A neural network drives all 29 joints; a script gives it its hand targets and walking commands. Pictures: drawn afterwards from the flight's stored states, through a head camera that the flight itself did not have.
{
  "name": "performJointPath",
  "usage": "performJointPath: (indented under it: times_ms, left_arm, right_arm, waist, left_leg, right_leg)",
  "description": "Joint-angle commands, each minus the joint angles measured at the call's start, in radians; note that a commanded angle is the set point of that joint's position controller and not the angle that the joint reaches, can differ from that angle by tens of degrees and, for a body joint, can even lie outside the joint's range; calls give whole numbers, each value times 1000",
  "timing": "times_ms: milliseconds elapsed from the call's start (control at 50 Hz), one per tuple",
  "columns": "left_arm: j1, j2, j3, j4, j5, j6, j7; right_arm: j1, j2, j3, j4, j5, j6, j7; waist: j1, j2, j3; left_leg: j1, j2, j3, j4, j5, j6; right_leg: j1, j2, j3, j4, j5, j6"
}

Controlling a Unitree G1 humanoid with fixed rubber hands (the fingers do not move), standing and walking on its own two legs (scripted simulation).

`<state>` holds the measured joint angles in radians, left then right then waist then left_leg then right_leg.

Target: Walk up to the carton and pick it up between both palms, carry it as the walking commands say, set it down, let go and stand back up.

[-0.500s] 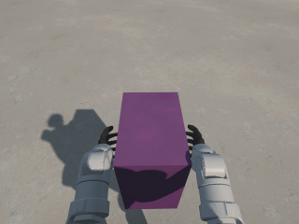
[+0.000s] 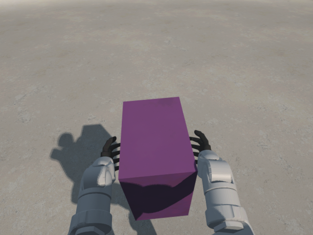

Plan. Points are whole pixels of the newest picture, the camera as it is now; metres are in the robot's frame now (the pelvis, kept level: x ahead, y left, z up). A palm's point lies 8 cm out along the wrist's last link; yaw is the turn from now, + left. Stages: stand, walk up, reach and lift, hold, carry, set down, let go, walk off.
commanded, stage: hold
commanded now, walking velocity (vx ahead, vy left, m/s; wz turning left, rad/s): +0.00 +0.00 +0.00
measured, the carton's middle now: (156, 160) +0.35 +0.01 -0.01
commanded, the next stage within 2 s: set down in 0.38 s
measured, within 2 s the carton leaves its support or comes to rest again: neither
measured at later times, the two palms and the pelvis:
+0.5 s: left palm (108, 159) +0.31 +0.14 +0.04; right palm (201, 157) +0.32 -0.11 +0.05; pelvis +0.02 +0.01 +0.01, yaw +0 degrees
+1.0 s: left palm (106, 175) +0.31 +0.16 -0.02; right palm (193, 167) +0.32 -0.10 -0.01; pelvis +0.00 +0.02 -0.01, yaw -1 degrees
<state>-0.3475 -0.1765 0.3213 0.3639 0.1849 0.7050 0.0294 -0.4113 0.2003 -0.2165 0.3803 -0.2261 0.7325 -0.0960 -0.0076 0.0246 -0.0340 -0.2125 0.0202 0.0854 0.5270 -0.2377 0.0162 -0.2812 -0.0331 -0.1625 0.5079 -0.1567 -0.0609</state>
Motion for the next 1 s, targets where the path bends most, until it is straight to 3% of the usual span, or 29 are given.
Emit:
performJointPath:
  times_ms: [0, 20, 40, 80, 100, 120, 180, 220, 260, 280, 300, 360, 380, 480, 500, 520, 580, 600, 640, 660, 720, 760, 800, 820, 860, 900, 920, 960, 980]
  left_arm:
    - [-771, -859, -486, 25, -131, -73, -283]
    - [-766, -866, -521, -2, -147, -78, -284]
    - [-765, -860, -508, 20, -139, -70, -283]
    - [-777, -861, -520, -17, -147, -72, -278]
    - [-703, -861, -530, -21, -135, -68, -275]
    - [-756, -873, -543, -52, -157, -68, -278]
    - [-691, -896, -586, -61, -158, -59, -275]
    - [-628, -908, -627, -128, -175, -64, -264]
    - [-590, -919, -638, -86, -187, -53, -275]
    - [-619, -916, -655, -104, -201, -55, -276]
    - [-574, -929, -631, -102, -180, -47, -272]
    - [-548, -932, -641, -130, -187, -43, -270]
    - [-505, -1005, -791, -220, -246, -24, -256]
    - [-481, -938, -642, -134, -170, -36, -235]
    - [-493, -939, -601, -65, -141, -32, -235]
    - [-536, -942, -589, -78, -142, -43, -240]
    - [-602, -950, -543, -3, -143, -78, -250]
    - [-616, -939, -478, 58, -97, -94, -251]
    - [-653, -931, -439, 129, -72, -120, -264]
    - [-657, -941, -435, 112, -65, -146, -260]
    - [-770, -919, -412, 136, -48, -202, -265]
    - [-798, -898, -369, 179, -19, -230, -264]
    - [-896, -921, -407, 148, -42, -264, -268]
    - [-943, -942, -403, 138, -40, -276, -256]
    - [-873, -911, -352, 237, 2, -278, -246]
    - [-818, -889, -306, 281, 35, -292, -236]
    - [-822, -900, -309, 287, 35, -300, -229]
    - [-829, -867, -305, 278, 37, -329, -213]
    - [-864, -883, -305, 261, 36, -346, -210]
  right_arm:
    - [-581, 1130, 439, 2, 192, -57, 205]
    - [-502, 1155, 441, 24, 190, -54, 200]
    - [-512, 1131, 430, 48, 174, -42, 204]
    - [-447, 1140, 408, 72, 169, -44, 204]
    - [-457, 1129, 436, 15, 183, -53, 206]
    - [-417, 1131, 425, 34, 169, -40, 207]
    - [-432, 1126, 453, -28, 184, -53, 209]
    - [-349, 1145, 500, -36, 207, -58, 216]
    - [-360, 1119, 504, -74, 204, -45, 221]
    - [-307, 1130, 507, -74, 201, -43, 212]
    - [-361, 1130, 531, -104, 221, -51, 221]
    - [-294, 1122, 522, -82, 216, -41, 227]
    - [-280, 1074, 608, -201, 255, -39, 224]
    - [-333, 1016, 561, -139, 232, -58, 232]
    - [-346, 1001, 511, -78, 205, -54, 231]
    - [-378, 1021, 512, -77, 212, -59, 234]
    - [-391, 1007, 431, 8, 156, -90, 228]
    - [-456, 995, 397, 29, 141, -106, 238]
    - [-494, 1002, 343, 101, 112, -134, 236]
    - [-554, 1011, 380, 45, 135, -158, 241]
    - [-588, 1018, 326, 160, 111, -202, 240]
    - [-625, 993, 280, 194, 93, -235, 233]
    - [-597, 1012, 248, 291, 75, -252, 232]
    - [-623, 984, 241, 277, 69, -273, 239]
    - [-654, 927, 181, 312, 29, -287, 231]
    - [-632, 893, 163, 324, 9, -302, 228]
    - [-600, 869, 144, 341, -18, -309, 223]
    - [-642, 860, 149, 336, -5, -343, 224]
    - [-623, 846, 115, 356, -41, -362, 217]
  waist:
    - [45, -86, -311]
    - [50, -15, -317]
    - [27, -54, -283]
    - [8, -17, -267]
    - [44, 0, -304]
    - [-2, -29, -339]
    - [3, 0, -328]
    - [19, 40, -367]
    - [-6, -24, -396]
    - [-17, 11, -417]
    - [13, 12, -398]
    - [-4, 18, -378]
    - [-115, -52, -472]
    - [-11, -13, -349]
    - [-47, -42, -276]
    - [-36, -20, -263]
    - [-71, -48, -240]
    - [-31, -10, -217]
    - [-40, -54, -189]
    - [-2, -64, -200]
    - [-19, -77, -182]
    - [-11, -20, -190]
    - [-63, -37, -223]
    - [-55, 46, -189]
    - [-74, 18, -166]
    - [-55, 28, -89]
    - [-81, 20, -89]
    - [-41, 33, -100]
    - [-85, 30, -84]
  left_leg:
    - [-37, -93, -115, -110, -82, 50]
    - [-36, -85, -120, -128, -32, 46]
    - [-38, -83, -124, -134, -53, 44]
    - [-38, -78, -127, -140, -19, 44]
    - [-17, -77, -129, -145, 21, 38]
    - [9, -79, -129, -140, 28, 37]
    - [-28, -77, -141, -153, 54, 37]
    - [0, -76, -148, -156, 167, 30]
    - [4, -78, -153, -158, 166, 35]
    - [-9, -74, -153, -164, 170, 29]
    - [-32, -76, -146, -165, 173, 30]
    - [-25, -77, -156, -178, 194, 34]
    - [37, -70, -232, -144, 263, 41]
    - [-71, -84, -202, -140, 130, 44]
    - [-94, -80, -208, -143, 18, 53]
    - [-91, -83, -198, -142, 1, 54]
    - [-133, -82, -192, -127, -52, 61]
    - [-178, -86, -183, -126, -108, 58]
    - [-177, -89, -180, -101, -143, 70]
    - [-187, -99, -181, -96, -151, 74]
    - [-232, -85, -191, -65, -162, 76]
    - [-287, -86, -193, -41, -204, 79]
    - [-290, -75, -207, -19, -221, 74]
    - [-329, -64, -215, -34, -260, 66]
    - [-356, -51, -235, -35, -294, 67]
    - [-440, -55, -227, -30, -271, 72]
    - [-413, -64, -229, -17, -242, 65]
    - [-409, -61, -228, -1, -207, 64]
    - [-442, -71, -227, 21, -185, 57]
  right_leg:
    - [380, 6, 346, -225, -265, 89]
    - [415, 12, 337, -209, -154, 86]
    - [385, 29, 323, -205, -180, 81]
    - [385, 20, 330, -202, -118, 78]
    - [390, 25, 319, -189, -57, 79]
    - [394, 41, 306, -184, -43, 74]
    - [422, 45, 306, -168, 24, 73]
    - [453, 40, 306, -148, 185, 71]
    - [472, 62, 287, -144, 202, 70]
    - [516, 55, 300, -143, 243, 72]
    - [507, 46, 304, -139, 237, 78]
    - [497, 62, 282, -133, 280, 70]
    - [522, 120, 278, -57, 399, 41]
    - [474, 88, 313, -73, 250, 32]
    - [438, 82, 303, -79, 137, 31]
    - [431, 72, 314, -85, 92, 28]
    - [416, 73, 299, -63, 50, 22]
    - [410, 68, 298, -55, -27, 17]
    - [374, 53, 307, -62, -102, 23]
    - [363, 63, 298, -49, -118, 32]
    - [336, 60, 306, -23, -126, 39]
    - [322, 52, 309, 4, -156, 30]
    - [323, 54, 321, 21, -168, 28]
    - [316, 61, 311, 51, -167, 21]
    - [288, 77, 294, 83, -141, 24]
    - [285, 88, 287, 100, -105, 18]
    - [245, 88, 286, 97, -84, 14]
    - [190, 100, 278, 131, -51, 3]
    - [146, 98, 279, 128, -36, -5]
